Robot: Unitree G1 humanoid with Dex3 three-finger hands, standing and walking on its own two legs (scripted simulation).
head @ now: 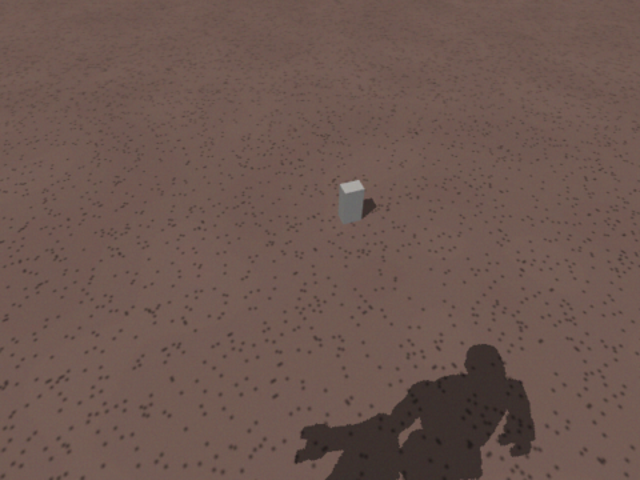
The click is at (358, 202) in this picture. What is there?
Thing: carton on end
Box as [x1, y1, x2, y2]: [338, 180, 364, 224]
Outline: 358,180 340,184 338,215 343,224 359,220 361,217 364,189
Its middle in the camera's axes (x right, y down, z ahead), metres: +0.13 -0.15 +1.69
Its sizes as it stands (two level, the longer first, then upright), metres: 0.087 0.063 0.184
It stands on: the floor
